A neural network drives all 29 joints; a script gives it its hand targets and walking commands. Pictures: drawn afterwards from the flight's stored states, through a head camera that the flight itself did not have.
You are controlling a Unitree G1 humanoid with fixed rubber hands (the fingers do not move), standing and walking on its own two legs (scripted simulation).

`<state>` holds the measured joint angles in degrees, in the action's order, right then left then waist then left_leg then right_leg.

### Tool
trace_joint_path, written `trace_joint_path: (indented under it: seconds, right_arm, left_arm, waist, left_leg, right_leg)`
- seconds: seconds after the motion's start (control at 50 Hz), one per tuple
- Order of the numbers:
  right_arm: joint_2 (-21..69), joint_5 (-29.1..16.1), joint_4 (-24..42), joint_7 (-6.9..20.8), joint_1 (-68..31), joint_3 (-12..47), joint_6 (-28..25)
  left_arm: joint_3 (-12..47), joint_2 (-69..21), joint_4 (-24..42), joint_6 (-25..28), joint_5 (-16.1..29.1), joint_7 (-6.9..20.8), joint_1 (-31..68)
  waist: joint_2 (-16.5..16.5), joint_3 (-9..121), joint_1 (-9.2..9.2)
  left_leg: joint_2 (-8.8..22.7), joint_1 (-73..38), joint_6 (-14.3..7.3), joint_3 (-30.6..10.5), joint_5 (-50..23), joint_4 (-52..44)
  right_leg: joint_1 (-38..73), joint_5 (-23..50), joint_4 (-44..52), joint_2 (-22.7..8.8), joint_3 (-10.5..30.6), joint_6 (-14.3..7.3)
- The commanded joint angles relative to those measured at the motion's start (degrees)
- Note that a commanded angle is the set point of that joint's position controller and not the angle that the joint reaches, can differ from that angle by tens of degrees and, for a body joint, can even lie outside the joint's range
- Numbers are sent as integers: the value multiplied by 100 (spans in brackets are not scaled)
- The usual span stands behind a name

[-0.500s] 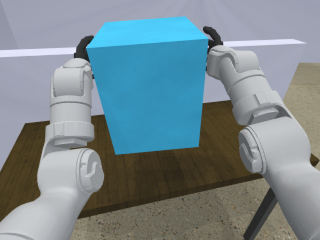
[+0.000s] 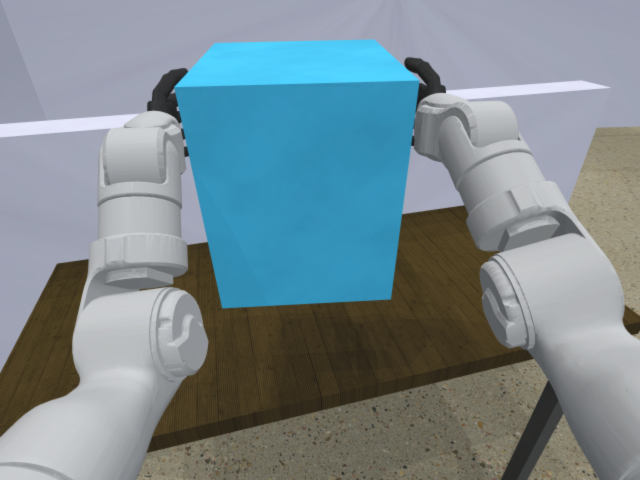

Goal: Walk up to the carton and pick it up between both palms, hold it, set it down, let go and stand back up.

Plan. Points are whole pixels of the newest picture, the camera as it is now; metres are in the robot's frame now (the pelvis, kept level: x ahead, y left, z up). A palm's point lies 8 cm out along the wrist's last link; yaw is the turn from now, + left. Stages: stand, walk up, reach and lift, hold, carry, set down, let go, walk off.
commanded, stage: hold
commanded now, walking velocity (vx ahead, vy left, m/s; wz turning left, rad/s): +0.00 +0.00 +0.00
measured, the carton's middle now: (301, 168) +0.37 -0.01 +0.28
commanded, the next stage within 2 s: none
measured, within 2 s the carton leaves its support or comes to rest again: neither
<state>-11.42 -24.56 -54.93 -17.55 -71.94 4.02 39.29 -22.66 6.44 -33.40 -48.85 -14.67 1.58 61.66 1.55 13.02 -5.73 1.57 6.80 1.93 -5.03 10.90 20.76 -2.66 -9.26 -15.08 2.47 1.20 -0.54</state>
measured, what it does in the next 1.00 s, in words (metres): stands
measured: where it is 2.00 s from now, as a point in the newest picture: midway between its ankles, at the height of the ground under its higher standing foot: outside the picture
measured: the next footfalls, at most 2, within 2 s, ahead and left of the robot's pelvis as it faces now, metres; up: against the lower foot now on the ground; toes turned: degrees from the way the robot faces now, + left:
none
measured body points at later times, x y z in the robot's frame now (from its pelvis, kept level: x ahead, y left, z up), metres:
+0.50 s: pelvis +0.00 +0.00 +0.00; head -0.09 +0.02 +0.44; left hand +0.40 +0.15 +0.33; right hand +0.38 -0.15 +0.34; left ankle +0.01 +0.14 -0.75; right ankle -0.01 -0.11 -0.75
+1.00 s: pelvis +0.00 -0.01 +0.00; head -0.11 +0.01 +0.44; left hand +0.38 +0.15 +0.34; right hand +0.37 -0.15 +0.34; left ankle +0.01 +0.14 -0.75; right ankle -0.01 -0.11 -0.75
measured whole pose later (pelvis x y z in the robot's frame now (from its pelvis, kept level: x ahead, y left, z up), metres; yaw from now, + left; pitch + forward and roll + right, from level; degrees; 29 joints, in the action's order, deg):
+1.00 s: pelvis +0.00 -0.01 +0.00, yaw +1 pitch -2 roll -1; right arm -10.2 -22.7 -55.8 -17.8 -73.0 2.0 39.7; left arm -22.1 8.3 -35.0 -48.5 -14.0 2.3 62.9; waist 0.6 13.1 -5.8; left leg 1.7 8.3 2.4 -6.0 10.2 20.6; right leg -3.8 -9.1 -15.1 2.8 0.5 -1.1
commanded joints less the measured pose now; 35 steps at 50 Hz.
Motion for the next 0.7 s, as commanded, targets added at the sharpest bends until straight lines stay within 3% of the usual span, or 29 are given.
trace_joint_path:
  seconds: [0.0, 0.1, 0.14, 0.22, 0.28, 0.38, 0.44, 0.5, 0.68]
  right_arm:
    - [3550, -885, 1539, 841, -3636, 411, -57]
    - [3569, -902, 1776, 817, -3831, 349, -109]
    - [3561, -897, 1754, 810, -3857, 357, -97]
    - [3428, -865, 1695, 804, -3834, 261, -96]
    - [3408, -914, 1775, 797, -3736, 329, -67]
    - [3270, -1008, 1863, 811, -3694, 365, -55]
    - [3329, -1176, 2171, 810, -3734, 555, -42]
    - [3323, -1211, 2059, 832, -3424, 629, 10]
    - [3425, -1100, 1949, 891, -3616, 596, 19]
  left_arm:
    - [1287, -2692, 337, 343, 928, 991, 4153]
    - [1536, -2885, 457, 429, 1154, 996, 4444]
    - [1483, -2833, 310, 429, 1123, 994, 4378]
    - [1714, -2965, 570, 455, 1258, 990, 4645]
    - [1707, -2944, 529, 419, 1244, 985, 4412]
    - [1800, -3029, 800, 353, 1240, 987, 4378]
    - [1874, -3053, 1125, 322, 1265, 925, 4375]
    - [1906, -3052, 1346, 286, 1246, 887, 4229]
    - [1797, -2985, 1124, 225, 1118, 907, 4314]
  waist:
    - [-364, 827, 111]
    - [-68, 1134, -25]
    - [-122, 1099, -2]
    - [204, 1211, -199]
    - [184, 1235, -166]
    - [441, 1374, -183]
    - [429, 1705, -129]
    - [390, 1598, -142]
    - [170, 1199, 14]
  left_leg:
    - [-355, 102, -65, 303, -577, -367]
    - [-365, -30, 36, 291, -829, -217]
    - [-368, -17, 30, 295, -746, -231]
    - [-346, 66, 151, 259, -810, -226]
    - [-349, 33, 155, 237, -919, -214]
    - [-319, 36, 271, 213, -1219, -173]
    - [-334, -215, 333, 211, -1787, -17]
    - [-307, -352, 349, 190, -1934, -7]
    - [-299, -181, 226, 252, -1463, -143]
  right_leg:
    - [386, 871, 171, 102, 21, 296]
    - [345, 1104, 143, 107, 12, 248]
    - [385, 1034, 162, 107, 11, 262]
    - [388, 1079, 89, 91, 6, 199]
    - [478, 1232, 76, 94, 0, 216]
    - [635, 1390, -23, 145, -12, 161]
    - [826, 1849, -113, 224, -58, 204]
    - [742, 1915, -118, 261, -83, 203]
    - [551, 1509, -15, 252, -69, 221]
